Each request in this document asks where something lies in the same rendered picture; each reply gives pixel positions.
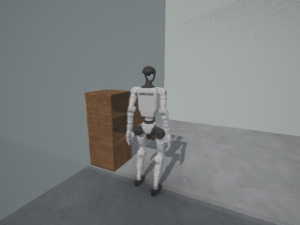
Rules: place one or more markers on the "left robot hand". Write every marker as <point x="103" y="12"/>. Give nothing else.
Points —
<point x="129" y="136"/>

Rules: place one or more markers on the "cupboard door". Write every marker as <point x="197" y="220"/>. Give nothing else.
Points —
<point x="138" y="119"/>

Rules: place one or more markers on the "right robot forearm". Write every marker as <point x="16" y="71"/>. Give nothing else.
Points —
<point x="165" y="122"/>

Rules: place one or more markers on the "left robot forearm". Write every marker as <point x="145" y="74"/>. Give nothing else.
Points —
<point x="130" y="120"/>

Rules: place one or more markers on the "robot left shin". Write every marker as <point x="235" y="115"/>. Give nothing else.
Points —
<point x="139" y="165"/>

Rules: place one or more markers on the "right robot upper arm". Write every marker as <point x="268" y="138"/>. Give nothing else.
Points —
<point x="162" y="100"/>

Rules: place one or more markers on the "left robot foot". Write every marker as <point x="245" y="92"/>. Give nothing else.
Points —
<point x="138" y="182"/>

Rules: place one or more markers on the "left robot upper arm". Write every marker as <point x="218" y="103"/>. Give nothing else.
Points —
<point x="132" y="100"/>

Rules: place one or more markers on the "right robot hand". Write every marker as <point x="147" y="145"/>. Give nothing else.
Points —
<point x="169" y="140"/>

